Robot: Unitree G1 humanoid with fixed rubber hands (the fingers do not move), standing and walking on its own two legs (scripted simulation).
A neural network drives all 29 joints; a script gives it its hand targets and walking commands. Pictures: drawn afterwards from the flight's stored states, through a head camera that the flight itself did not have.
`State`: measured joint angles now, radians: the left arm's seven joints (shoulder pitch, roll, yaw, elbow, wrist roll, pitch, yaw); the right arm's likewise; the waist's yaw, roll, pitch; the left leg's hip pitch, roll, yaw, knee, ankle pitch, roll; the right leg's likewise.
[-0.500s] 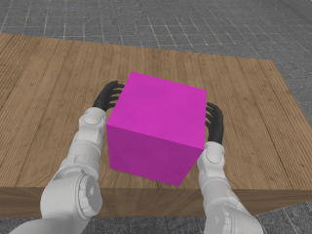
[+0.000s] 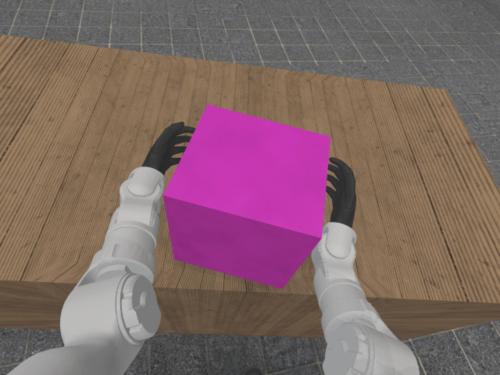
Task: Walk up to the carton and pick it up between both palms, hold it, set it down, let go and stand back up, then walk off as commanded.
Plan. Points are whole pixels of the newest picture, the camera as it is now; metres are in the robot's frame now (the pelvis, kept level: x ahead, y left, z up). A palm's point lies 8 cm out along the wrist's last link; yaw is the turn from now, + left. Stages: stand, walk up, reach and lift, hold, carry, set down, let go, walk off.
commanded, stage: set down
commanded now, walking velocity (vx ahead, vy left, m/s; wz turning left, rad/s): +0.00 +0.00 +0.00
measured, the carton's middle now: (247, 202) +0.40 -0.04 -0.02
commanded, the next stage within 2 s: none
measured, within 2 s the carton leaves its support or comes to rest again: neither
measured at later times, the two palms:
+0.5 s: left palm (160, 168) +0.44 +0.12 +0.03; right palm (335, 217) +0.34 -0.18 +0.02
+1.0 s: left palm (160, 174) +0.45 +0.12 +0.00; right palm (339, 222) +0.34 -0.20 +0.00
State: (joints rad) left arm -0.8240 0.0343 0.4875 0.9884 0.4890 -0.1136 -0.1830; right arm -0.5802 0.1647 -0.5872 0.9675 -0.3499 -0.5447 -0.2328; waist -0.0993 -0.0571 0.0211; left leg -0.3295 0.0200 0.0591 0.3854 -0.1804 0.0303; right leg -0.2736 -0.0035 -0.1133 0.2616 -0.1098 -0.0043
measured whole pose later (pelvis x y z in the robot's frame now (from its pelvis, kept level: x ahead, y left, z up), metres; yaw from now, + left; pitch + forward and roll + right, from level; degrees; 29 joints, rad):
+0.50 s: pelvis +0.01 +0.02 +0.00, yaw -2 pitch +9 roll -2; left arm -0.81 0.05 0.44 1.05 0.43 -0.18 -0.09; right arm -0.61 0.11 -0.55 1.07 -0.31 -0.54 -0.21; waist -0.11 -0.04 0.00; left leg -0.39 0.02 0.10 0.45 -0.23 0.05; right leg -0.34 -0.01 -0.07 0.32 -0.13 0.02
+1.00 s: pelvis +0.00 +0.02 -0.03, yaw -4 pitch +17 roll -4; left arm -0.93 0.22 0.05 1.49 -0.03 -0.33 -0.01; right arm -0.74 -0.02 -0.11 1.37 0.16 -0.51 -0.25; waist -0.14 0.03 -0.18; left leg -0.67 0.05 0.05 0.69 -0.32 0.03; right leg -0.63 0.02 -0.06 0.54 -0.21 0.01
